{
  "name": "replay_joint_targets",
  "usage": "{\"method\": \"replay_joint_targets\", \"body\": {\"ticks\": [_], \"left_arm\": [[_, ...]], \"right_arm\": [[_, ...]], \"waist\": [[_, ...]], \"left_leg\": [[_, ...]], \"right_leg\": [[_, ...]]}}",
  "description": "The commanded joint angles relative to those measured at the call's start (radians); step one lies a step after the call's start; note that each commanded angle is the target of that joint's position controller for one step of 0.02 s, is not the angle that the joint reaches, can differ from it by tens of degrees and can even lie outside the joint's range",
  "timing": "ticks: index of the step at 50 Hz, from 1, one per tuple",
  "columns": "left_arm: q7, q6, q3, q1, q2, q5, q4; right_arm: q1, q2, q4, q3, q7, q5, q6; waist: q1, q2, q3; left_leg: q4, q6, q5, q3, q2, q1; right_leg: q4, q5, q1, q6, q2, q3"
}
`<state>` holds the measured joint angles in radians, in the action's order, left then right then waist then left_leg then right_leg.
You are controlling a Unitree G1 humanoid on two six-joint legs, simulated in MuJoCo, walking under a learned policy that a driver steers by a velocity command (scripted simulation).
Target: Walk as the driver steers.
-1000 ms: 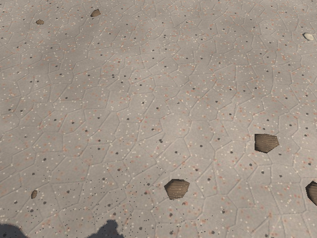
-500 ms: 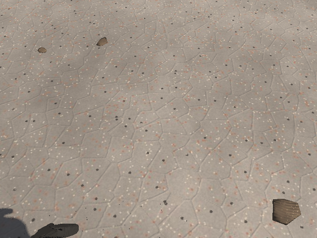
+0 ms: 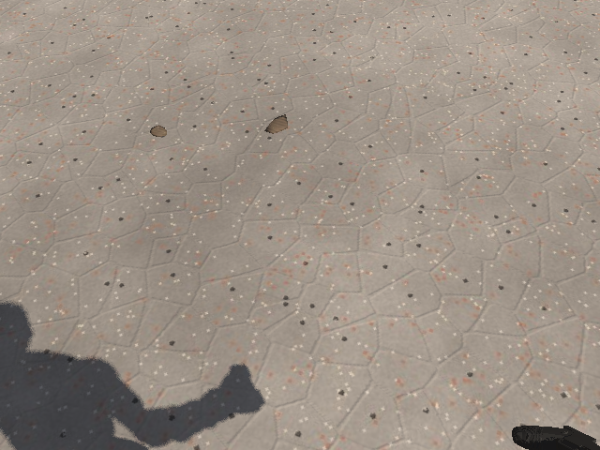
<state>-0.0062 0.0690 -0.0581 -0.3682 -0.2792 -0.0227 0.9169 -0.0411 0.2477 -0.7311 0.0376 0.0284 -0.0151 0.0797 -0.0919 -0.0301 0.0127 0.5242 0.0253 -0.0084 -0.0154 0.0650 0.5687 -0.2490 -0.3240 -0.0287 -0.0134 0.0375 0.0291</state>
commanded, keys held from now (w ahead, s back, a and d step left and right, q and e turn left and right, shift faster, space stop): w+e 0.64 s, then w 0.36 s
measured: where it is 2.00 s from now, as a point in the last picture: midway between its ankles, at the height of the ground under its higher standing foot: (462, 230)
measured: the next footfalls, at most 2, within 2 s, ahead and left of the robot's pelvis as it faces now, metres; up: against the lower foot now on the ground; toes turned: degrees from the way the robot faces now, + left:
left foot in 0.04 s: +0.20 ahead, +0.13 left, +0.00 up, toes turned +1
right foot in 0.60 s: +0.45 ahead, -0.16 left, +0.00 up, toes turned -21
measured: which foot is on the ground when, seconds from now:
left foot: up 0.00-0.02, down 0.04-0.60, up 0.62-1.00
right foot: down 0.00-0.04, up 0.06-0.58, down 0.60-1.00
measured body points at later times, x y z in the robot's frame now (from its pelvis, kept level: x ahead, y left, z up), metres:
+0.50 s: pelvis +0.26 +0.01 +0.00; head +0.29 +0.00 +0.45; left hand +0.50 +0.21 -0.10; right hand +0.22 -0.27 -0.13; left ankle +0.16 +0.13 -0.74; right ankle +0.40 -0.17 -0.70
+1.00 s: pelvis +0.53 -0.10 +0.01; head +0.55 -0.12 +0.46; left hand +0.68 +0.14 -0.11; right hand +0.61 -0.40 -0.09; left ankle +0.77 -0.03 -0.69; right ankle +0.41 -0.14 -0.74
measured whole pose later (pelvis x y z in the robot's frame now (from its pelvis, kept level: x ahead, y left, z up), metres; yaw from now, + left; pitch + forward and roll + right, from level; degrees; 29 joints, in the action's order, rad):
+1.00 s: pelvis +0.53 -0.10 +0.01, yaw -25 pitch +2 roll -1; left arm 0.00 0.07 -0.06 -0.33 -0.26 -0.01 0.80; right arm -0.06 0.27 -0.78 0.05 0.02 -0.01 0.09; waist -0.07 -0.05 0.02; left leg 0.58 -0.02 0.09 -0.03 0.10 0.64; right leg -0.27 -0.27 0.03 -0.07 0.09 -0.04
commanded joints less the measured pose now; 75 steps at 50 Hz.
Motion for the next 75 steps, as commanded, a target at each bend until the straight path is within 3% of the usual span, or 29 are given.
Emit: {"method": "replay_joint_targets", "body": {"ticks": [1, 2, 3, 4, 5, 6, 7, 10, 17, 24, 27, 29, 30, 31, 32, 33, 36, 39, 45, 51, 54, 55, 56, 57, 58, 59, 61, 66, 75], "left_arm": [[0.01, -0.008, -0.039, 0.02, -0.18, -0.006, -0.036], [0.011, -0.008, -0.027, 0.024, -0.149, 0.003, -0.045], [0.011, -0.005, 0.0, 0.015, -0.079, 0.034, -0.076], [0.005, 0.016, 0.02, -0.116, 0.003, 0.006, -0.079], [0.004, 0.025, -0.008, -0.047, -0.121, -0.019, -0.063], [0.004, 0.027, -0.021, 0.037, -0.152, -0.027, -0.09], [0.009, 0.023, -0.021, 0.072, -0.136, -0.02, -0.092], [0.01, -0.012, -0.027, 0.042, -0.086, -0.013, -0.085], [-0.004, -0.031, -0.025, 0.162, -0.045, -0.001, -0.144], [-0.047, -0.027, -0.007, 0.371, -0.023, 0.002, -0.249], [-0.058, -0.032, -0.026, 0.328, -0.061, 0.0, -0.271], [-0.05, -0.035, -0.07, 0.109, -0.136, -0.006, -0.227], [-0.03, -0.043, -0.107, -0.055, -0.215, -0.004, -0.186], [-0.018, -0.04, -0.123, -0.039, -0.329, -0.011, -0.183], [-0.023, -0.024, -0.1, -0.076, -0.267, 0.003, -0.217], [-0.026, -0.012, -0.08, -0.045, -0.197, 0.012, -0.205], [-0.019, -0.001, -0.042, 0.141, -0.084, 0.021, -0.237], [-0.011, 0.011, -0.044, 0.136, -0.108, 0.02, -0.228], [0.01, 0.011, -0.046, 0.06, -0.136, 0.012, -0.183], [0.013, -0.002, -0.049, -0.022, -0.149, 0.006, -0.125], [0.021, -0.016, -0.055, 0.0, -0.167, 0.007, -0.119], [0.021, -0.02, -0.051, 0.02, -0.162, 0.008, -0.122], [0.022, -0.021, -0.035, 0.025, -0.129, 0.017, -0.136], [0.017, -0.006, -0.01, -0.101, -0.043, 0.017, -0.152], [0.012, 0.011, -0.006, -0.09, -0.057, 0.009, -0.14], [0.005, 0.023, -0.024, -0.007, -0.134, -0.012, -0.162], [0.005, 0.029, -0.023, 0.115, -0.129, -0.003, -0.194], [0.015, -0.006, -0.022, 0.082, -0.074, 0.016, -0.182], [-0.011, 0.017, 0.001, 0.366, -0.034, 0.008, -0.256]], "right_arm": [[-0.058, 0.137, 0.053, 0.048, 0.003, 0.003, 0.027], [-0.219, 0.193, 0.008, 0.074, -0.007, 0.01, 0.028], [-0.4, 0.275, -0.014, 0.094, -0.02, 0.024, 0.024], [-0.409, 0.307, -0.031, 0.097, -0.013, 0.027, 0.016], [-0.382, 0.202, -0.018, 0.073, -0.013, 0.018, 0.015], [-0.318, 0.163, -0.014, 0.059, -0.016, 0.013, 0.018], [-0.249, 0.14, -0.01, 0.05, -0.015, 0.017, 0.021], [-0.164, 0.095, -0.022, 0.043, -0.012, 0.03, 0.038], [-0.187, 0.141, -0.073, 0.061, -0.038, 0.034, 0.039], [-0.281, 0.189, -0.118, 0.078, -0.049, 0.008, -0.002], [-0.255, 0.227, -0.111, 0.089, -0.056, -0.004, -0.024], [-0.22, 0.245, -0.102, 0.091, -0.061, -0.012, -0.038], [-0.222, 0.223, -0.089, 0.081, -0.064, -0.001, -0.031], [-0.318, 0.058, -0.035, 0.032, -0.047, 0.042, -0.004], [-0.237, 0.112, -0.017, 0.031, -0.031, 0.004, 0.044], [-0.139, 0.162, 0.004, 0.045, -0.021, -0.038, 0.066], [-0.158, 0.168, -0.029, 0.054, -0.031, 0.005, 0.059], [-0.183, 0.13, -0.036, 0.049, -0.031, 0.017, 0.021], [0.004, 0.086, 0.011, 0.027, -0.021, 0.015, 0.019], [0.118, 0.106, 0.054, 0.026, 0.008, 0.004, 0.035], [0.025, 0.142, 0.036, 0.04, 0.015, 0.005, 0.042], [-0.093, 0.171, 0.001, 0.057, 0.01, 0.008, 0.043], [-0.258, 0.22, -0.036, 0.074, 0.003, 0.019, 0.042], [-0.379, 0.309, -0.056, 0.097, -0.001, 0.034, 0.037], [-0.412, 0.241, -0.078, 0.079, 0.006, 0.01, 0.031], [-0.344, 0.193, -0.068, 0.061, 0.003, -0.003, 0.028], [-0.212, 0.147, -0.046, 0.044, 0.0, 0.015, 0.018], [-0.178, 0.148, -0.061, 0.039, -0.003, 0.019, 0.036], [-0.321, 0.194, -0.132, 0.048, -0.024, -0.003, 0.007]], "waist": [[0.119, 0.113, -0.03], [0.188, 0.089, -0.143], [0.242, -0.062, -0.312], [0.168, -0.32, -0.418], [0.207, -0.171, -0.319], [0.198, -0.121, -0.185], [0.163, -0.053, -0.121], [0.094, -0.082, -0.044], [0.098, -0.025, 0.024], [0.171, -0.004, 0.089], [0.114, -0.053, 0.028], [-0.018, -0.06, -0.093], [-0.091, 0.011, -0.181], [0.036, 0.291, -0.243], [-0.022, 0.184, -0.397], [-0.042, 0.123, -0.264], [0.081, 0.054, -0.088], [0.111, 0.057, -0.06], [0.042, 0.086, -0.002], [0.005, 0.104, 0.047], [0.068, 0.136, 0.0], [0.133, 0.126, -0.074], [0.202, 0.089, -0.207], [0.179, -0.133, -0.368], [0.198, -0.246, -0.418], [0.202, -0.155, -0.256], [0.154, -0.025, -0.062], [0.08, -0.052, -0.015], [0.179, -0.026, 0.04]], "left_leg": [[-0.067, 0.044, -0.061, 0.027, -0.043, -0.188], [-0.045, 0.077, -0.032, 0.007, -0.017, -0.441], [-0.014, 0.137, -0.006, -0.229, 0.203, -0.744], [-0.15, 0.272, -0.219, -0.652, 0.373, -0.972], [-0.199, 0.233, -0.348, -0.621, 0.336, -0.893], [-0.22, 0.19, -0.325, -0.465, 0.306, -0.763], [-0.253, 0.169, -0.248, -0.364, 0.267, -0.633], [-0.351, 0.153, -0.108, -0.166, 0.202, -0.442], [-0.402, 0.145, 0.072, 0.085, 0.179, -0.457], [-0.344, 0.123, 0.188, 0.195, 0.228, -0.645], [-0.184, 0.091, 0.607, 0.236, 0.235, -0.697], [0.128, 0.053, 0.755, 0.268, 0.198, -0.63], [0.41, 0.005, 0.504, 0.268, 0.156, -0.413], [0.775, -0.061, -0.493, 0.201, -0.047, 0.065], [0.905, -0.049, -0.602, -0.052, -0.099, 0.195], [0.889, -0.021, -0.504, -0.073, -0.04, 0.276], [0.668, -0.014, -0.323, -0.06, 0.074, 0.096], [0.558, -0.047, -0.265, -0.035, 0.083, 0.031], [0.158, -0.067, 0.104, 0.0, 0.04, 0.032], [-0.007, -0.015, 0.067, -0.006, 0.002, 0.084], [-0.038, 0.034, -0.05, 0.025, -0.039, -0.048], [-0.06, 0.062, -0.032, 0.055, -0.07, -0.215], [-0.011, 0.114, 0.016, -0.024, 0.015, -0.492], [-0.035, 0.269, -0.117, -0.444, 0.26, -0.892], [-0.195, 0.315, -0.291, -0.73, 0.324, -0.973], [-0.222, 0.264, -0.418, -0.628, 0.299, -0.863], [-0.279, 0.216, -0.319, -0.407, 0.224, -0.563], [-0.385, 0.223, -0.047, -0.202, 0.156, -0.369], [-0.376, 0.175, 0.029, -0.06, 0.132, -0.489]], "right_leg": [[-0.127, 0.618, 0.024, -0.134, -0.263, -0.136], [-0.319, 0.623, 0.117, -0.103, -0.205, -0.101], [-0.657, 0.283, 0.332, -0.059, -0.118, -0.045], [-0.93, -0.274, 0.667, -0.022, 0.014, -0.087], [-1.031, -0.254, 0.766, -0.024, -0.044, -0.171], [-1.031, -0.154, 0.805, -0.032, -0.086, -0.151], [-0.997, -0.067, 0.762, -0.025, -0.128, -0.135], [-0.918, 0.052, 0.649, -0.01, -0.179, -0.138], [-0.666, 0.322, 0.738, 0.015, -0.174, -0.126], [-0.42, 0.305, 0.768, -0.032, -0.141, -0.001], [-0.402, 0.161, 0.631, -0.085, -0.062, 0.078], [-0.334, 0.161, 0.324, -0.144, 0.021, 0.107], [-0.289, 0.198, 0.019, -0.193, -0.027, -0.024], [-0.236, 0.121, -0.327, -0.373, -0.291, -0.566], [-0.071, -0.004, -0.41, -0.44, -0.381, -0.871], [-0.041, 0.069, -0.331, -0.375, -0.36, -0.717], [-0.02, 0.355, 0.075, -0.288, -0.255, -0.395], [0.04, 0.475, 0.199, -0.287, -0.228, -0.298], [0.07, 0.424, 0.207, -0.209, -0.159, -0.151], [0.006, 0.386, 0.024, -0.195, -0.252, -0.211], [-0.105, 0.641, -0.036, -0.159, -0.262, -0.208], [-0.239, 0.787, -0.017, -0.138, -0.219, -0.173], [-0.464, 0.699, 0.114, -0.107, -0.167, -0.132], [-0.86, 0.294, 0.498, -0.026, -0.015, -0.069], [-1.021, -0.247, 0.685, -0.016, 0.043, -0.158], [-1.094, -0.211, 0.792, -0.026, -0.023, -0.18], [-0.992, -0.052, 0.773, -0.033, -0.116, -0.116], [-0.801, 0.092, 0.667, 0.006, -0.177, -0.096], [-0.33, 0.422, 0.654, 0.022, -0.124, -0.037]]}}
Over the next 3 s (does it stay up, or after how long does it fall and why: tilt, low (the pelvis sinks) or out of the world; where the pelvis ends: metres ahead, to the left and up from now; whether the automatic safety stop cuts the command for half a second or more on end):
stays up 1.61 -0.45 0.01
